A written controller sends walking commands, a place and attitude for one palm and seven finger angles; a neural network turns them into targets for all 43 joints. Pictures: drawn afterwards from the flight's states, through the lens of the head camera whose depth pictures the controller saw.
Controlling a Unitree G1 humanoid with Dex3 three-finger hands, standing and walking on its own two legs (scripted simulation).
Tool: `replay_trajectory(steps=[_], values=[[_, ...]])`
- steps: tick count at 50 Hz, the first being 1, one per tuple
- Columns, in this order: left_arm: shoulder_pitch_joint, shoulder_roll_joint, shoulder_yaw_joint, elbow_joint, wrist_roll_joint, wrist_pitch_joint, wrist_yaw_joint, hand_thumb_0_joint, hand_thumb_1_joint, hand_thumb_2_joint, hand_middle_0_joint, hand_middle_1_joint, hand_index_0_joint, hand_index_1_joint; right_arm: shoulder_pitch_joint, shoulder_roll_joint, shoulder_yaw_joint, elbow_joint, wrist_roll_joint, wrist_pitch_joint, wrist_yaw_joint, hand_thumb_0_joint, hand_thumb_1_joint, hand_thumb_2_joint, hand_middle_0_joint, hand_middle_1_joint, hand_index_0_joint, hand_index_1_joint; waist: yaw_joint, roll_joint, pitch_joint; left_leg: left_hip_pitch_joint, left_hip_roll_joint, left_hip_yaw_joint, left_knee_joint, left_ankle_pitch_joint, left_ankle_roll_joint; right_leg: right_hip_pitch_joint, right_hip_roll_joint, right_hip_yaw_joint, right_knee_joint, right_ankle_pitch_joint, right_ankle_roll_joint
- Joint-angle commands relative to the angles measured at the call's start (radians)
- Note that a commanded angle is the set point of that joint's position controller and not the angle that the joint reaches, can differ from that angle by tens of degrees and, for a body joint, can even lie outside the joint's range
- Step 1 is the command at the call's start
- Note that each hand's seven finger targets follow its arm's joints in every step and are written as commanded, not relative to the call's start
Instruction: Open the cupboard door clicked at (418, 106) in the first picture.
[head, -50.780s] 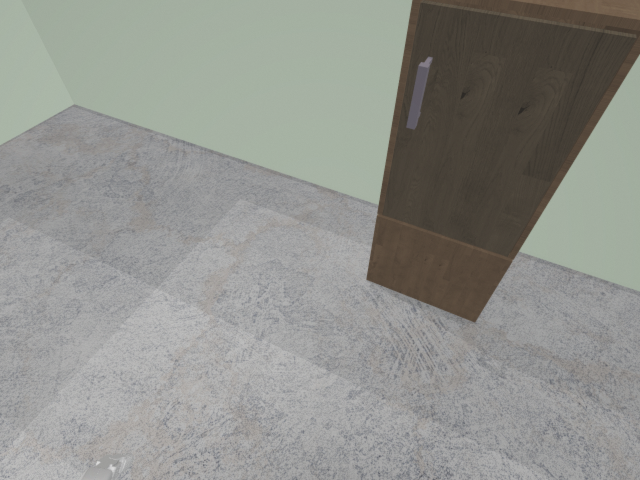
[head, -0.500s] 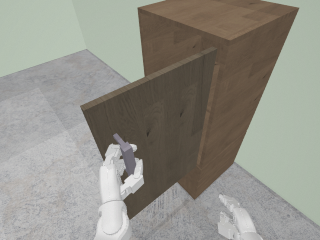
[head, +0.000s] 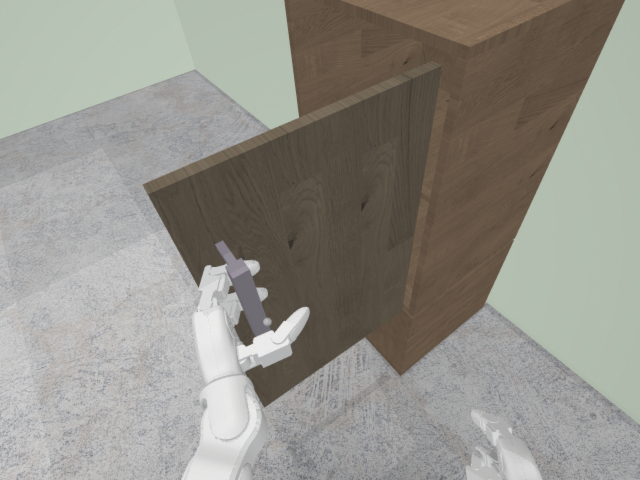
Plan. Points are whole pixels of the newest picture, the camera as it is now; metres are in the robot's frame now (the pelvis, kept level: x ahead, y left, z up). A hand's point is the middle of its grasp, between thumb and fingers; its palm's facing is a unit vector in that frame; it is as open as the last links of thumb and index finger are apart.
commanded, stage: open thumb and fingers to let go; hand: left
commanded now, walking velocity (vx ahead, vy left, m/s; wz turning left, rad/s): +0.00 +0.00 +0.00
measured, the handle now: (243, 292) +0.33 +0.11 +0.08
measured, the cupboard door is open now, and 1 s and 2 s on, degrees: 88 90 89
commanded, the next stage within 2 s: slide the hand sideways off the handle in 0.44 s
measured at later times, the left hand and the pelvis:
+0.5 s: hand (261, 320) +0.29 +0.08 +0.08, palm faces +0.21 -0.98 -0.01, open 15.3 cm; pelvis +0.00 +0.05 +0.00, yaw -2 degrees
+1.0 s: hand (255, 357) +0.24 +0.08 +0.08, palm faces -0.14 -0.99 +0.01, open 16.2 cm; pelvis -0.01 +0.07 -0.01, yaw -3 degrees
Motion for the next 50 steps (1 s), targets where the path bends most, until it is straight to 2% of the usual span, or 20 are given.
replay_trajectory(steps=[1, 3, 8, 13, 19, 21, 23, 24, 26, 27, 28, 29, 31, 33, 35, 37, 39, 41, 44, 50], values=[[-0.149, -0.024, 0.005, -0.195, 0.011, -0.059, 0.002, 0.000, -0.500, 0.300, -0.300, -1.200, -0.300, -1.200, -0.106, -0.052, -0.012, -0.171, 0.003, -0.050, -0.011, 0.000, -0.900, -0.900, 0.200, 0.300, 0.200, 0.300, -0.001, -0.210, -0.194, 0.049, -0.038, 0.034, 0.007, 0.145, 0.044, 0.154, -0.137, 0.209, -0.215, 0.525, 0.146], [-0.182, -0.026, 0.013, -0.191, 0.002, -0.055, 0.010, 0.000, -0.500, 0.300, -0.300, -1.200, -0.300, -1.200, -0.116, -0.050, -0.009, -0.171, 0.003, -0.048, -0.016, 0.000, -0.900, -0.900, 0.200, 0.300, 0.200, 0.300, -0.003, -0.226, -0.180, 0.046, -0.041, 0.036, 0.005, 0.130, 0.046, 0.150, -0.140, 0.216, -0.233, 0.482, 0.149], [-0.225, -0.036, 0.005, -0.181, 0.009, -0.054, 0.024, 0.000, -0.500, 0.300, -0.258, -0.950, -0.258, -0.950, -0.126, -0.049, -0.008, -0.170, 0.002, -0.049, -0.018, 0.000, -0.900, -0.900, 0.200, 0.300, 0.200, 0.300, -0.004, -0.195, -0.153, 0.076, -0.037, 0.040, -0.001, 0.131, 0.048, 0.104, -0.125, 0.192, -0.240, 0.402, 0.136], [-0.227, -0.094, -0.048, -0.189, 0.036, -0.041, 0.047, 0.000, -0.500, 0.300, -0.217, -0.700, -0.217, -0.700, -0.116, -0.047, -0.011, -0.179, 0.000, -0.056, -0.006, 0.000, -0.900, -0.900, 0.200, 0.300, 0.200, 0.300, -0.001, -0.122, -0.200, 0.123, -0.032, 0.051, -0.006, 0.168, 0.048, 0.077, -0.092, 0.114, -0.183, 0.400, 0.114], [-0.198, -0.128, -0.067, -0.199, 0.027, -0.012, 0.063, 0.000, -0.500, 0.300, -0.167, -0.400, -0.167, -0.400, -0.120, -0.046, -0.010, -0.192, 0.003, -0.058, 0.005, 0.000, -0.900, -0.900, 0.200, 0.300, 0.200, 0.300, 0.006, -0.145, -0.203, 0.137, -0.022, 0.053, -0.009, 0.201, 0.044, 0.066, -0.060, 0.060, -0.150, 0.394, 0.097], [-0.198, -0.133, -0.072, -0.199, 0.027, 0.002, 0.070, 0.000, -0.500, 0.300, -0.150, -0.300, -0.150, -0.300, -0.131, -0.049, -0.009, -0.191, 0.005, -0.056, 0.009, 0.000, -0.900, -0.900, 0.200, 0.300, 0.200, 0.300, 0.011, -0.112, -0.188, 0.140, -0.018, 0.053, -0.010, 0.207, 0.042, 0.049, -0.049, 0.044, -0.143, 0.353, 0.083], [-0.229, -0.159, -0.092, -0.204, 0.029, 0.012, 0.080, 0.000, -0.500, 0.300, -0.150, -0.300, -0.150, -0.300, -0.147, -0.046, -0.008, -0.190, 0.005, -0.057, 0.016, 0.000, -0.900, -0.900, 0.200, 0.300, 0.200, 0.300, 0.010, -0.083, -0.180, 0.141, -0.014, 0.050, -0.008, 0.197, 0.040, 0.017, -0.041, 0.031, -0.131, 0.300, 0.074], [-0.244, -0.175, -0.103, -0.193, 0.033, 0.019, 0.084, 0.000, -0.500, 0.300, -0.150, -0.300, -0.150, -0.300, -0.146, -0.046, -0.006, -0.186, 0.004, -0.059, 0.020, 0.000, -0.900, -0.900, 0.200, 0.300, 0.200, 0.300, 0.005, -0.096, -0.173, 0.138, -0.011, 0.045, -0.008, 0.196, 0.040, 0.007, -0.038, 0.023, -0.125, 0.288, 0.073], [-0.228, -0.173, -0.095, -0.184, 0.031, 0.036, 0.091, 0.000, -0.500, 0.300, -0.150, -0.300, -0.150, -0.300, -0.158, -0.047, -0.007, -0.186, 0.004, -0.057, 0.025, 0.000, -0.900, -0.900, 0.200, 0.300, 0.200, 0.300, 0.019, -0.085, -0.174, 0.131, -0.009, 0.042, -0.010, 0.189, 0.036, 0.004, -0.032, 0.018, -0.122, 0.265, 0.067], [-0.242, -0.182, -0.099, -0.188, 0.030, 0.041, 0.092, 0.000, -0.500, 0.300, -0.150, -0.300, -0.150, -0.300, -0.163, -0.045, -0.006, -0.183, 0.005, -0.055, 0.027, 0.000, -0.900, -0.900, 0.200, 0.300, 0.200, 0.300, 0.014, -0.089, -0.172, 0.131, -0.008, 0.041, -0.009, 0.186, 0.036, -0.004, -0.032, 0.014, -0.117, 0.254, 0.066], [-0.260, -0.057, -0.342, -0.230, 0.137, -0.018, -0.134, 0.000, -0.500, 0.300, -0.150, -0.300, -0.150, -0.300, -0.079, -0.097, -0.007, -0.176, 0.013, -0.047, 0.041, 0.000, -0.900, -0.900, 0.200, 0.300, 0.200, 0.300, -0.105, -0.125, -0.081, 0.167, -0.013, 0.039, -0.017, 0.204, 0.062, -0.057, -0.039, 0.068, -0.113, 0.344, 0.077], [-0.279, 0.017, -0.253, -0.277, 0.089, -0.078, -0.250, 0.000, -0.500, 0.300, -0.150, -0.300, -0.150, -0.300, -0.055, -0.082, -0.021, -0.201, 0.025, -0.050, 0.037, 0.000, -0.900, -0.900, 0.200, 0.300, 0.200, 0.300, -0.067, -0.131, -0.163, 0.156, -0.011, 0.037, -0.006, 0.226, 0.066, -0.017, -0.042, 0.064, -0.091, 0.391, 0.074], [-0.244, 0.080, -0.212, -0.293, 0.042, -0.126, -0.380, 0.000, -0.500, 0.300, -0.150, -0.300, -0.150, -0.300, -0.054, -0.085, -0.014, -0.227, 0.034, -0.048, 0.021, 0.000, -0.900, -0.900, 0.200, 0.300, 0.200, 0.300, -0.037, -0.067, -0.233, 0.165, -0.014, 0.046, 0.000, 0.241, 0.068, 0.023, -0.045, 0.075, -0.070, 0.430, 0.070], [-0.246, 0.037, -0.211, -0.321, -0.020, -0.142, -0.440, 0.000, -0.500, 0.300, -0.150, -0.300, -0.150, -0.300, -0.061, -0.071, -0.008, -0.252, 0.049, -0.065, 0.014, 0.000, -0.900, -0.900, 0.200, 0.300, 0.200, 0.300, -0.036, -0.060, -0.238, 0.181, -0.009, 0.043, -0.007, 0.204, 0.064, 0.005, -0.037, 0.060, -0.078, 0.355, 0.070], [-0.215, 0.000, -0.183, -0.285, -0.080, -0.126, -0.435, 0.000, -0.500, 0.300, -0.150, -0.300, -0.150, -0.300, -0.072, -0.068, 0.002, -0.263, 0.059, -0.082, 0.009, 0.000, -0.900, -0.900, 0.200, 0.300, 0.200, 0.300, -0.031, -0.088, -0.174, 0.149, -0.008, 0.031, -0.025, 0.126, 0.058, -0.022, -0.027, 0.042, -0.101, 0.251, 0.073], [-0.196, 0.010, -0.137, -0.273, -0.102, -0.109, -0.392, 0.000, -0.500, 0.300, -0.150, -0.300, -0.150, -0.300, -0.088, -0.076, 0.005, -0.267, 0.062, -0.091, 0.005, 0.000, -0.900, -0.900, 0.200, 0.300, 0.200, 0.300, -0.024, -0.135, -0.139, 0.129, -0.005, 0.022, -0.043, 0.073, 0.053, -0.036, -0.023, 0.033, -0.114, 0.175, 0.077], [-0.181, 0.027, -0.105, -0.269, -0.088, -0.095, -0.343, 0.000, -0.500, 0.300, -0.150, -0.300, -0.150, -0.300, -0.086, -0.081, 0.006, -0.271, 0.058, -0.093, 0.006, 0.000, -0.900, -0.900, 0.200, 0.300, 0.200, 0.300, -0.015, -0.152, -0.122, 0.112, -0.006, 0.019, -0.055, 0.043, 0.052, -0.045, -0.022, 0.030, -0.115, 0.130, 0.079], [-0.158, 0.072, -0.076, -0.286, -0.049, -0.092, -0.302, 0.000, -0.500, 0.300, -0.150, -0.300, -0.150, -0.300, -0.078, -0.084, 0.003, -0.274, 0.050, -0.090, 0.013, 0.000, -0.900, -0.900, 0.200, 0.300, 0.200, 0.300, 0.001, -0.129, -0.136, 0.105, -0.009, 0.022, -0.055, 0.053, 0.053, -0.033, -0.025, 0.033, -0.101, 0.129, 0.073], [-0.122, 0.072, -0.094, -0.303, 0.006, -0.096, -0.277, 0.000, -0.500, 0.300, -0.150, -0.300, -0.150, -0.300, -0.064, -0.077, 0.003, -0.285, 0.044, -0.079, 0.026, 0.000, -0.900, -0.900, 0.200, 0.300, 0.200, 0.300, 0.001, -0.093, -0.159, 0.109, -0.006, 0.033, -0.041, 0.082, 0.053, -0.043, -0.028, 0.035, -0.081, 0.154, 0.069], [-0.032, 0.099, -0.067, -0.349, -0.023, -0.091, -0.299, 0.000, -0.500, 0.300, -0.150, -0.300, -0.150, -0.300, -0.069, -0.077, 0.006, -0.305, 0.050, -0.066, 0.024, 0.000, -0.900, -0.900, 0.200, 0.300, 0.200, 0.300, 0.008, -0.083, -0.148, 0.095, -0.006, 0.047, -0.042, 0.065, 0.053, -0.021, -0.023, 0.043, -0.099, 0.152, 0.069]])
